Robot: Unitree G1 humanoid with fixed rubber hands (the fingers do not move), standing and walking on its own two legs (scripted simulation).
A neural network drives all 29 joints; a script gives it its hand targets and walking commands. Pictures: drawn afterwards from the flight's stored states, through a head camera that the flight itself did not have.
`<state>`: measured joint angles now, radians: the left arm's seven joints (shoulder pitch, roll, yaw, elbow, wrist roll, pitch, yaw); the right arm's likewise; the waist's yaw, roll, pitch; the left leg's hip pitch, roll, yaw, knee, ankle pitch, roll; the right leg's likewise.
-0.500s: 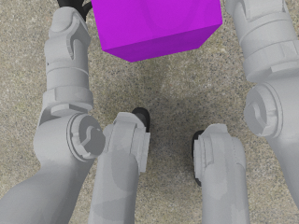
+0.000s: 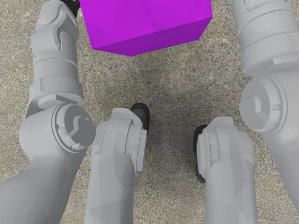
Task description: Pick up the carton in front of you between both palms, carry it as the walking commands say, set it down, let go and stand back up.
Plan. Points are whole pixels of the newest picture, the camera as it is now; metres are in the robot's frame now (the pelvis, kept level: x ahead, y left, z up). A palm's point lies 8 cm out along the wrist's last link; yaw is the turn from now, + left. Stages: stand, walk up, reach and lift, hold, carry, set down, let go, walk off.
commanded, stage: set down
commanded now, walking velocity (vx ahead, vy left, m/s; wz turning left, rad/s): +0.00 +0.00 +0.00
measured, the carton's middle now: out of the picture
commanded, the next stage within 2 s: let go in 1.60 s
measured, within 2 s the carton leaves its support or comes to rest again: neither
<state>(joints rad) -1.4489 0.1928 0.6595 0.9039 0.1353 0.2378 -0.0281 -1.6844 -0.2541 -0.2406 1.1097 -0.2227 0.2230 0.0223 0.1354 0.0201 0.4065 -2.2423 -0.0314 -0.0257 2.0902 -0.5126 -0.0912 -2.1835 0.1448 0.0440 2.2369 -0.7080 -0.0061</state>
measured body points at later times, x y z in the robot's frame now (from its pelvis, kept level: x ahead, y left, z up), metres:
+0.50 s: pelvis +0.00 +0.01 -0.01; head +0.39 -0.01 +0.19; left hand +0.53 +0.26 -0.20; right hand +0.60 -0.12 -0.22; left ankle +0.13 +0.14 -0.35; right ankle +0.07 -0.10 -0.35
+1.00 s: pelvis -0.01 +0.02 +0.06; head +0.36 +0.02 +0.33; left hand +0.54 +0.26 -0.05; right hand +0.64 -0.11 -0.05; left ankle +0.13 +0.14 -0.35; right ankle +0.07 -0.09 -0.35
